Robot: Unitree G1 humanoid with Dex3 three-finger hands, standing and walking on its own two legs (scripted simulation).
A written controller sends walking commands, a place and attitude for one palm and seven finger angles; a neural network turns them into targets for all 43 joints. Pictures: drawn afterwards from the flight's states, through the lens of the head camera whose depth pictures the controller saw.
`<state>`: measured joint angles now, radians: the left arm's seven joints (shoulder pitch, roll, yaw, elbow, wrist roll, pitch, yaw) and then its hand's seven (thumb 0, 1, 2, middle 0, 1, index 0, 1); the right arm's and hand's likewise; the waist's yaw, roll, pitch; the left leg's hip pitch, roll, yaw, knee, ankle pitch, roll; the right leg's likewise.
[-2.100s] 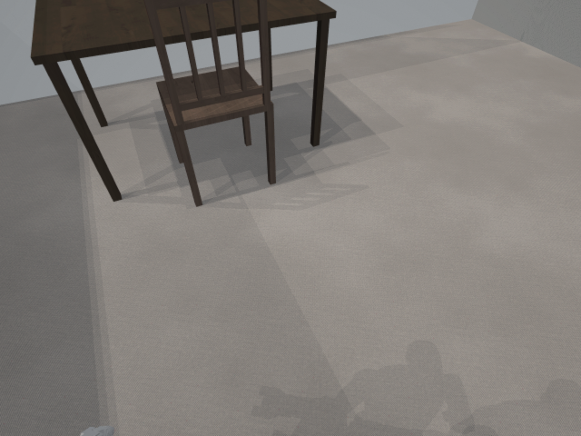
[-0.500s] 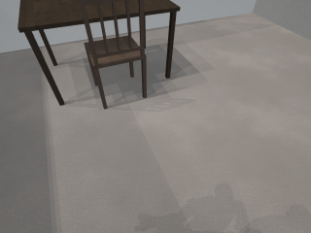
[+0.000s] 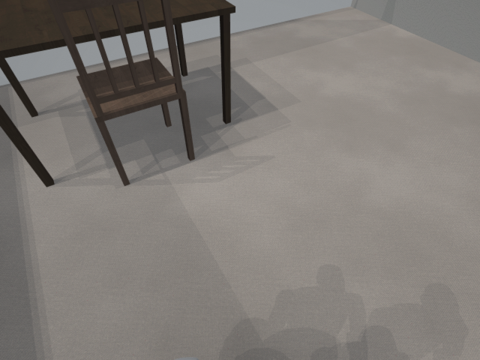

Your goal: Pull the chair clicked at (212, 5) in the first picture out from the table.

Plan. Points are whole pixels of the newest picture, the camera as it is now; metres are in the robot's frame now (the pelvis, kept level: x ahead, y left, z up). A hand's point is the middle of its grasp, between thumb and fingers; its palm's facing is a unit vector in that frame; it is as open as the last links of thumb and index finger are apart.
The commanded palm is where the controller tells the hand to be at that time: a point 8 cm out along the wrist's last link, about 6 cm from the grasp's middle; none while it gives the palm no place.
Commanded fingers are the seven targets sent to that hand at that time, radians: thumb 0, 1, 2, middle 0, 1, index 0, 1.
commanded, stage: walk to a spot facing it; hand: left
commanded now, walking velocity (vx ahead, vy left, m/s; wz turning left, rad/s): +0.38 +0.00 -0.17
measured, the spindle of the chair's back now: (127, 49) +1.16 +0.55 -0.05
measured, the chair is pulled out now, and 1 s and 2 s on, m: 0.00 0.00 0.00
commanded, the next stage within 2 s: turn to face it in 1.24 s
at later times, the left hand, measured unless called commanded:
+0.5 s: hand (137, 298) +0.26 +0.25 -0.17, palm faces -0.05 -0.98 -0.17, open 7.4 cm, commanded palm none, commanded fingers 0.00 0.90 0.90 -0.20 -0.30 -0.20 -0.30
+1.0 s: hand (207, 196) +0.54 +0.14 -0.16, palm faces -0.21 -0.95 -0.21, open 7.2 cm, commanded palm none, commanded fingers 0.00 0.90 0.90 -0.20 -0.30 -0.20 -0.30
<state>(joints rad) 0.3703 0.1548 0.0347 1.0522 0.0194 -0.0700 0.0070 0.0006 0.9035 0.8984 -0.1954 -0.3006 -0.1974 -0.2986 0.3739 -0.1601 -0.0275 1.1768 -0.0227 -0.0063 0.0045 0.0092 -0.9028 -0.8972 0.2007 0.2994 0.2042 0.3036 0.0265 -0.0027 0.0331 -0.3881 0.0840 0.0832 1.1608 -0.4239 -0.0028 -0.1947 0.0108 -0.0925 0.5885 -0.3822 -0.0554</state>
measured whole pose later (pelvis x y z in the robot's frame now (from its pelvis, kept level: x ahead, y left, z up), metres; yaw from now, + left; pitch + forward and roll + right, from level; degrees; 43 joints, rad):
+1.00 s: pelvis +0.42 -0.03 +0.01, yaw -15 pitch -1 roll -1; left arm 0.21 0.17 0.07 1.02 0.02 -0.06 0.02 -0.02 0.94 0.90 -0.20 -0.30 -0.20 -0.30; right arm 0.33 -0.14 -0.05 1.11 -0.03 -0.02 0.00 0.01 -0.91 -0.90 0.20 0.30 0.20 0.30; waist -0.03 0.02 0.04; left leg -0.47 0.15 0.09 1.15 -0.33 -0.02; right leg -0.26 0.00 -0.15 0.50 -0.23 -0.06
